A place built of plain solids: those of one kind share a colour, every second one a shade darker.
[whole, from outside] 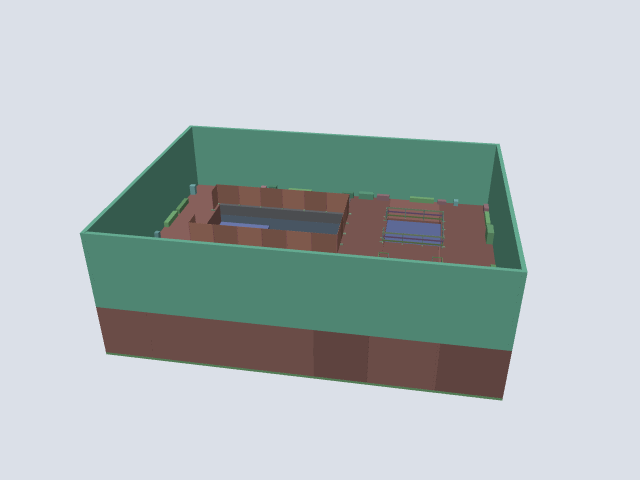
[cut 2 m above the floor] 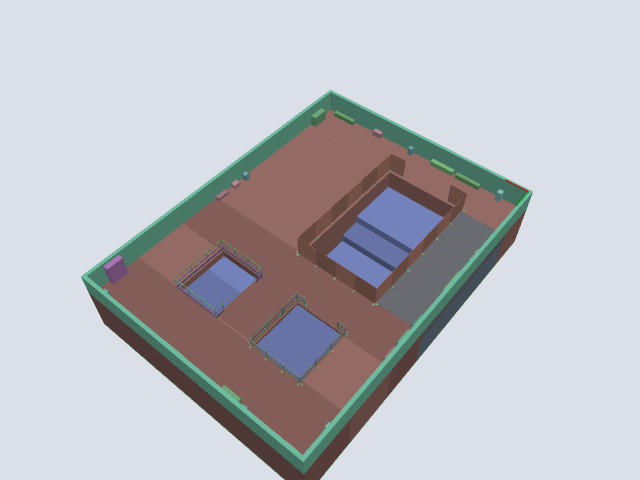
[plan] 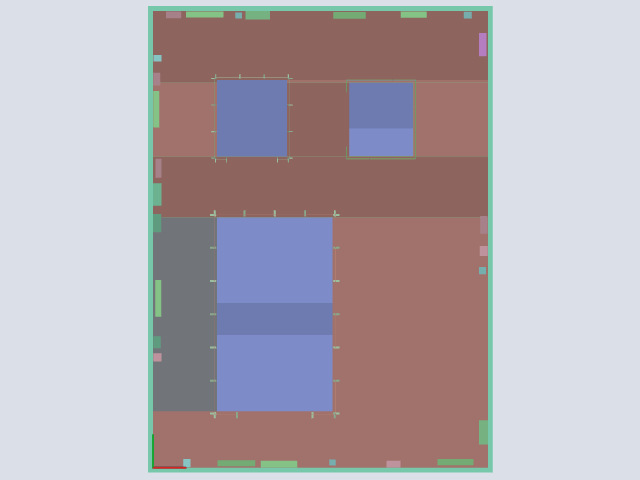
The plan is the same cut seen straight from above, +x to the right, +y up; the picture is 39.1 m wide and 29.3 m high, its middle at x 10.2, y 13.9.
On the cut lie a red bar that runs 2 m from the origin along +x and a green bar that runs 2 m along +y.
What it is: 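A town's swimming bath, shut for a repair, its basins drained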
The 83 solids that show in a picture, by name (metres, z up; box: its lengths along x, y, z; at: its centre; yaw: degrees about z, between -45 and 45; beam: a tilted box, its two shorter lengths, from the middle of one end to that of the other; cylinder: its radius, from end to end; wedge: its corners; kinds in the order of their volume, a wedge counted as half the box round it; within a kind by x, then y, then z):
{
 "surround_1": {"box": [4.22, 0.03, 4.1], "at": [1.81, 19.0, -2.05]},
 "surround_2": {"box": [4.22, 4.49, 4.1], "at": [1.81, 21.26, -2.05]},
 "surround_3": {"box": [4.22, 0.16, 4.1], "at": [1.81, 23.59, -2.05]},
 "surround_4": {"box": [3.81, 4.49, 4.1], "at": [10.09, 21.26, -2.05]},
 "surround_5": {"box": [21.05, 3.75, 4.1], "at": [10.23, 1.58, -2.05]},
 "surround_6": {"box": [21.05, 3.71, 4.1], "at": [10.23, 17.13, -2.05]},
 "surround_7": {"box": [21.05, 4.51, 4.1], "at": [10.23, 25.93, -2.05]},
 "surround_8": {"box": [12.57, 0.03, 4.1], "at": [14.47, 19.0, -2.05]},
 "surround_9": {"box": [12.57, 0.16, 4.1], "at": [14.47, 23.59, -2.05]},
 "surround_10": {"box": [9.79, 11.83, 4.1], "at": [15.86, 9.37, -2.05]},
 "surround_11": {"box": [4.87, 4.49, 4.1], "at": [18.32, 21.26, -2.05]},
 "floor_1": {"box": [4.26, 4.68, 3.91], "at": [6.05, 21.33, -2.15]},
 "floor_2": {"box": [7.05, 4.66, 2.33], "at": [7.44, 5.78, -2.93]},
 "floor_3": {"box": [7.05, 1.95, 1.6], "at": [7.44, 9.08, -3.3]},
 "floor_4": {"box": [7.05, 5.23, 0.86], "at": [7.44, 12.67, -3.67]},
 "floor_5": {"box": [3.89, 1.69, 3.48], "at": [13.94, 19.86, -2.36]},
 "floor_6": {"box": [3.89, 2.8, 3.49], "at": [13.94, 22.11, -2.36]},
 "wall_1": {"box": [0.3, 27.88, 5.98], "at": [-0.15, 13.94, 2.99]},
 "wall_2": {"box": [21.05, 0.3, 5.98], "at": [10.23, -0.15, 2.99]},
 "wall_3": {"box": [21.05, 0.3, 5.98], "at": [10.23, 28.03, 2.99]},
 "wall_4": {"box": [0.3, 27.88, 5.98], "at": [20.6, 13.94, 2.99]},
 "surround_under_1": {"box": [4.22, 11.83, 3.1], "at": [1.81, 9.37, -2.55]},
 "footing_1": {"box": [21.05, 28.48, 0.2], "at": [10.23, 13.94, -4.2]},
 "bench_1": {"box": [0.37, 2.23, 0.43], "at": [0.2, 21.88, 0.22]},
 "bench_2": {"box": [0.37, 2.24, 0.43], "at": [0.32, 10.34, 0.21]},
 "bench_3": {"box": [2.28, 0.37, 0.45], "at": [3.17, 27.66, 0.22]},
 "bench_4": {"box": [2.32, 0.37, 0.43], "at": [5.09, 0.28, 0.21]},
 "bench_5": {"box": [2.24, 0.42, 0.46], "at": [7.7, 0.22, 0.23]},
 "bench_6": {"box": [1.97, 0.41, 0.43], "at": [12.0, 27.61, 0.21]},
 "bench_7": {"box": [1.58, 0.39, 0.45], "at": [15.92, 27.66, 0.23]},
 "bench_8": {"box": [2.2, 0.38, 0.43], "at": [18.47, 0.35, 0.21]},
 "reel_1": {"box": [1.49, 0.52, 1.07], "at": [6.4, 27.62, 0.53]},
 "reel_2": {"box": [0.55, 1.49, 1.02], "at": [20.18, 2.16, 0.51]},
 "guard_panel_1": {"box": [0.02, 2.0, 1.91], "at": [3.73, 4.29, 1.04]},
 "guard_panel_2": {"box": [0.02, 2.0, 1.91], "at": [3.73, 6.32, 1.04]},
 "guard_panel_3": {"box": [0.02, 2.0, 1.91], "at": [3.73, 8.35, 1.04]},
 "guard_panel_4": {"box": [0.02, 2.0, 1.91], "at": [3.73, 10.38, 1.04]},
 "guard_panel_5": {"box": [0.02, 2.0, 1.91], "at": [3.73, 12.41, 1.04]},
 "guard_panel_6": {"box": [0.02, 2.0, 1.91], "at": [3.73, 14.44, 1.04]},
 "guard_panel_7": {"box": [1.4, 0.02, 1.91], "at": [4.46, 3.27, 1.04]},
 "guard_panel_8": {"box": [1.82, 0.02, 1.91], "at": [4.66, 15.46, 1.04]},
 "guard_panel_9": {"box": [1.82, 0.02, 1.91], "at": [6.51, 15.46, 1.04]},
 "guard_panel_10": {"box": [1.82, 0.02, 1.91], "at": [8.36, 15.46, 1.04]},
 "guard_panel_11": {"box": [1.82, 0.02, 1.91], "at": [10.21, 15.46, 1.04]},
 "guard_panel_12": {"box": [1.4, 0.02, 1.91], "at": [10.42, 3.27, 1.04]},
 "guard_panel_13": {"box": [0.02, 2.0, 1.91], "at": [11.14, 4.29, 1.04]},
 "guard_panel_14": {"box": [0.02, 2.0, 1.91], "at": [11.14, 6.32, 1.04]},
 "guard_panel_15": {"box": [0.02, 2.0, 1.91], "at": [11.14, 8.35, 1.04]},
 "guard_panel_16": {"box": [0.02, 2.0, 1.91], "at": [11.14, 10.38, 1.04]},
 "guard_panel_17": {"box": [0.02, 2.0, 1.91], "at": [11.14, 12.41, 1.04]},
 "guard_panel_18": {"box": [0.02, 2.0, 1.91], "at": [11.14, 14.44, 1.04]},
 "cupboard_1": {"box": [0.47, 1.43, 1.85], "at": [20.14, 25.83, 0.93]},
 "crates_1": {"box": [0.43, 0.79, 0.34], "at": [0.24, 23.72, 0.17]},
 "crates_2": {"box": [0.49, 0.5, 0.43], "at": [0.27, 6.73, 0.21]},
 "crates_3": {"box": [0.37, 1.16, 0.5], "at": [0.34, 18.28, 0.25]},
 "crates_4": {"box": [0.95, 0.42, 0.59], "at": [1.26, 27.65, 0.3]},
 "crates_5": {"box": [0.85, 0.41, 0.53], "at": [14.68, 0.22, 0.27]},
 "crates_6": {"box": [0.49, 0.62, 0.37], "at": [20.19, 13.23, 0.19]},
 "crates_7": {"box": [0.43, 1.08, 0.25], "at": [20.2, 14.83, 0.13]},
 "blocks_1": {"box": [0.47, 0.73, 0.57], "at": [0.25, 7.66, 0.29]},
 "blocks_2": {"box": [0.5, 1.12, 0.51], "at": [0.26, 14.93, 0.25]},
 "blocks_3": {"box": [0.53, 1.38, 0.56], "at": [0.27, 16.68, 0.28]},
 "drum_1": {"box": [0.5, 0.4, 0.47], "at": [0.28, 25.0, 0.24]},
 "drum_2": {"box": [0.43, 0.49, 0.9], "at": [2.08, 0.28, 0.45]},
 "drum_3": {"box": [0.4, 0.37, 0.7], "at": [5.23, 27.61, 0.35]},
 "drum_4": {"box": [0.4, 0.37, 0.72], "at": [10.97, 0.32, 0.36]},
 "drum_5": {"box": [0.49, 0.42, 0.88], "at": [19.22, 27.62, 0.44]},
 "drum_6": {"box": [0.43, 0.45, 0.6], "at": [20.13, 12.03, 0.3]},
 "guard_toe_1": {"box": [4.25, 0.03, 0.15], "at": [13.94, 18.86, 0.07]},
 "guard_toe_2": {"box": [4.25, 0.03, 0.15], "at": [13.94, 23.67, 0.07]},
 "guard_toe_3": {"box": [0.03, 4.85, 0.15], "at": [16.04, 21.26, 0.07]},
 "guard_plank_low_1": {"box": [0.025, 4.93, 0.14], "at": [3.76, 21.33, 0.22]},
 "guard_plank_low_2": {"box": [4.51, 0.025, 0.14], "at": [6.05, 23.82, 0.22]},
 "guard_plank_low_3": {"box": [0.025, 4.93, 0.14], "at": [8.33, 21.33, 0.22]},
 "guard_plank_mid_1": {"box": [0.025, 4.93, 0.14], "at": [3.76, 21.33, 0.58]},
 "guard_plank_mid_2": {"box": [4.51, 0.025, 0.14], "at": [6.05, 23.82, 0.58]},
 "guard_plank_mid_3": {"box": [0.025, 4.93, 0.14], "at": [8.33, 21.33, 0.58]},
 "guard_plank_top_1": {"box": [0.025, 4.93, 0.14], "at": [3.76, 21.33, 0.95]},
 "guard_plank_top_2": {"box": [4.51, 0.025, 0.14], "at": [6.05, 23.82, 0.95]},
 "guard_plank_top_3": {"box": [0.025, 4.93, 0.14], "at": [8.33, 21.33, 0.95]},
 "guard_rail_top_1": {"box": [4.25, 0.048, 0.048], "at": [13.94, 18.86, 1.1]},
 "guard_rail_top_2": {"box": [0.048, 4.85, 0.048], "at": [16.04, 21.26, 1.1]},
 "guard_rail_mid_1": {"box": [0.048, 4.85, 0.048], "at": [16.04, 21.26, 0.56]}
}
